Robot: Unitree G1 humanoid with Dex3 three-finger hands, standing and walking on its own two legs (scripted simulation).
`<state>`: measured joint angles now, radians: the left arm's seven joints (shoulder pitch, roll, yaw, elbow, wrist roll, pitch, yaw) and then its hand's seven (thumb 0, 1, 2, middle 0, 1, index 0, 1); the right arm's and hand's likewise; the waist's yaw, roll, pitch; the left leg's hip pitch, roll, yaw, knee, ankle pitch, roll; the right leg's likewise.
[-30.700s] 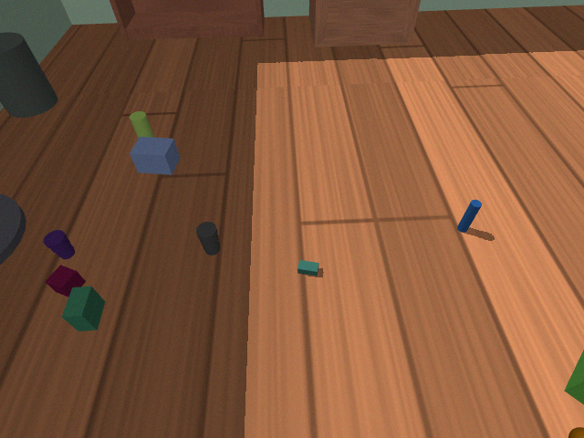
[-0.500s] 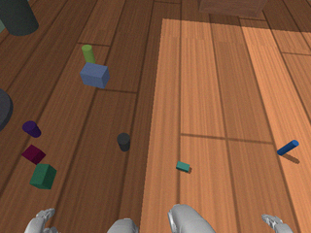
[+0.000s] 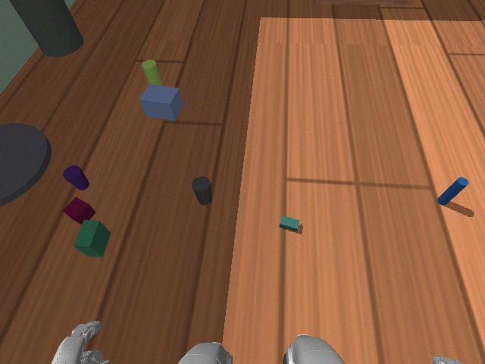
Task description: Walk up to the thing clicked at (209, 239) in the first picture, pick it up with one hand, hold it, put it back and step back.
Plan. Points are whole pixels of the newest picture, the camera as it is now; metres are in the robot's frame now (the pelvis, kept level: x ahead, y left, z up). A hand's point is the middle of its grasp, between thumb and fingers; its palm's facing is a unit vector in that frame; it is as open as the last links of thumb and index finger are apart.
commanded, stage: step back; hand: left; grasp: from the side
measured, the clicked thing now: (203, 192) +0.81 +0.22 -0.69
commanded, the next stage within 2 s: stand in 1.54 s
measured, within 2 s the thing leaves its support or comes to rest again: neither
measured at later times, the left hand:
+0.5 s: hand out of the picture -0.11 +0.23 -0.13, palm faces -0.03 -0.91 -0.42, open 7.4 cm
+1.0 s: hand out of the picture -0.15 +0.23 -0.14, palm faces +0.05 -0.92 -0.39, open 7.4 cm
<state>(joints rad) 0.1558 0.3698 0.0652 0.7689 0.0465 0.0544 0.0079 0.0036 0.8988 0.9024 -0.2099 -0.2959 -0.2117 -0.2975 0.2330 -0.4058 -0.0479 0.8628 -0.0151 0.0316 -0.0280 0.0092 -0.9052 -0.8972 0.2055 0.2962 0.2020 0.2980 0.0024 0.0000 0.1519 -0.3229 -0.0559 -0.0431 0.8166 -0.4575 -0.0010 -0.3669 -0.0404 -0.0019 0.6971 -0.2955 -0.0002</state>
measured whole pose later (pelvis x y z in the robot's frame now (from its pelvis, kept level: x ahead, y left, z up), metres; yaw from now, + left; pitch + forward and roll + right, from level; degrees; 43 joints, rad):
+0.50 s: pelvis -0.17 -0.04 +0.00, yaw -2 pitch -3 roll +1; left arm 0.23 0.36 0.06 0.90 0.05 0.03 0.00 0.00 0.90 0.90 -0.21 -0.30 -0.21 -0.30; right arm 0.15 -0.42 -0.06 0.87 -0.02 0.06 -0.02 0.01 -0.91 -0.90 0.21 0.30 0.20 0.30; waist 0.03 0.03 0.12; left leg -0.54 -0.09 -0.14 1.09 -0.44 0.00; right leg -0.27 -0.01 0.04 0.69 -0.37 -0.02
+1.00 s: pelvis -0.20 -0.05 +0.00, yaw +3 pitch -3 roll +0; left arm 0.22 0.38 0.06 0.98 0.05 -0.03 -0.02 0.00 0.90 0.90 -0.21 -0.30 -0.21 -0.30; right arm 0.23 -0.37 -0.06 0.99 -0.04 0.01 0.00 0.01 -0.90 -0.90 0.21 0.30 0.20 0.30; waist 0.02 0.03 0.06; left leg -0.30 -0.01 -0.09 0.83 -0.49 0.01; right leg -0.27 0.01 -0.03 0.63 -0.30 -0.03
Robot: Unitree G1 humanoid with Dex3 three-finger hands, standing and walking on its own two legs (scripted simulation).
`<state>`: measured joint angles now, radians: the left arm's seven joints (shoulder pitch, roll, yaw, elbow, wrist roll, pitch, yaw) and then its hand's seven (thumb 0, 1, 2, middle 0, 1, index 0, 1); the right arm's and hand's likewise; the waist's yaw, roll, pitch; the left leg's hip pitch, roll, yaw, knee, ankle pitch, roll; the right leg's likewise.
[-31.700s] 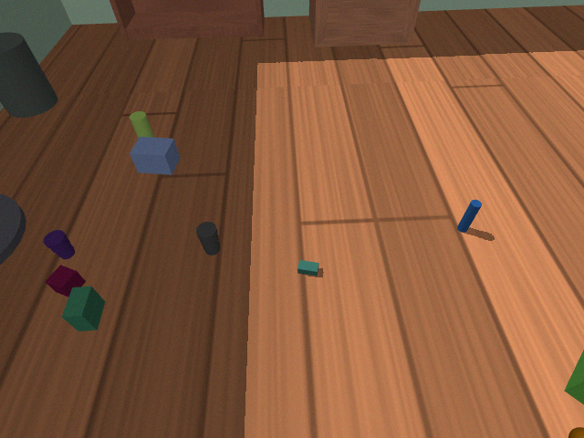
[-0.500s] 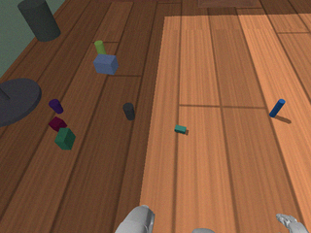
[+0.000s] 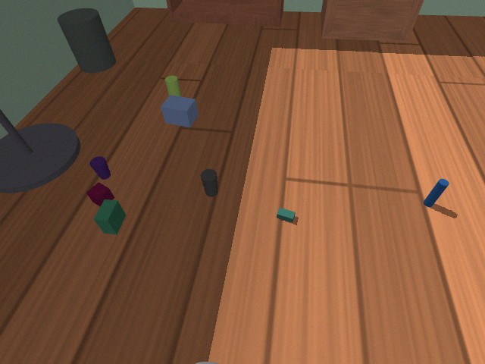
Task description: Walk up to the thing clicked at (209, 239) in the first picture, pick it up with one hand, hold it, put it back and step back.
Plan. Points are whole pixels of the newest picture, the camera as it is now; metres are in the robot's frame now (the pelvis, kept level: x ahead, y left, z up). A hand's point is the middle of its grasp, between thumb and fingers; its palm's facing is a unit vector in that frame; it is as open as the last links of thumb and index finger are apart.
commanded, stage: step back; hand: left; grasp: from the side
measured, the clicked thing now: (210, 183) +1.02 +0.22 -0.69
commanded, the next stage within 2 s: stand in 0.54 s
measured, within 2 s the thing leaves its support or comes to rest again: neither
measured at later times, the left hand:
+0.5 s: hand out of the picture +0.14 +0.29 -0.14, palm faces +0.00 -0.93 -0.36, open 7.4 cm
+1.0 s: hand out of the picture +0.12 +0.28 -0.13, palm faces -0.03 -0.94 -0.34, open 7.4 cm
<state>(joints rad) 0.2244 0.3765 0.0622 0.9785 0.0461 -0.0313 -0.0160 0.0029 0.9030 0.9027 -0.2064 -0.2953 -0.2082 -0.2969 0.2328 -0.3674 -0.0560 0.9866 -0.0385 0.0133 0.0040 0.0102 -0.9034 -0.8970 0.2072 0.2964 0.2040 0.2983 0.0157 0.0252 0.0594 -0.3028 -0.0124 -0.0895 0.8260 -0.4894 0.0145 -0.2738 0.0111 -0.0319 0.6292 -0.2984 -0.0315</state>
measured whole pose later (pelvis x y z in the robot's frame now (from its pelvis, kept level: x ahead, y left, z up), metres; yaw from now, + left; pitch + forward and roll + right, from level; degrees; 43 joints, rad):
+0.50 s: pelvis +0.05 +0.03 +0.01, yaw +0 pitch -2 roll -1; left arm 0.10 0.37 0.02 1.05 0.01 -0.02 0.00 0.00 0.90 0.90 -0.21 -0.30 -0.21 -0.30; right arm 0.05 -0.32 -0.02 1.08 -0.02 -0.02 0.00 0.01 -0.90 -0.90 0.21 0.30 0.20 0.30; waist 0.02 -0.01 0.07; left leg -0.23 0.02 0.02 0.54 -0.27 0.00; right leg -0.17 -0.02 0.01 0.50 -0.30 0.03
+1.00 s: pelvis +0.03 +0.03 +0.02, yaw +0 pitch -4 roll +0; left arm 0.09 0.35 0.00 1.15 0.02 -0.01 -0.01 0.00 0.90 0.90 -0.21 -0.30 -0.21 -0.30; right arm 0.07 -0.34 -0.02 1.15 -0.01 -0.01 0.01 0.01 -0.91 -0.90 0.20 0.30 0.20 0.30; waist -0.01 0.00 0.06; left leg -0.13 0.01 0.02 0.34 -0.15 0.00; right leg -0.08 -0.03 0.01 0.33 -0.19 0.03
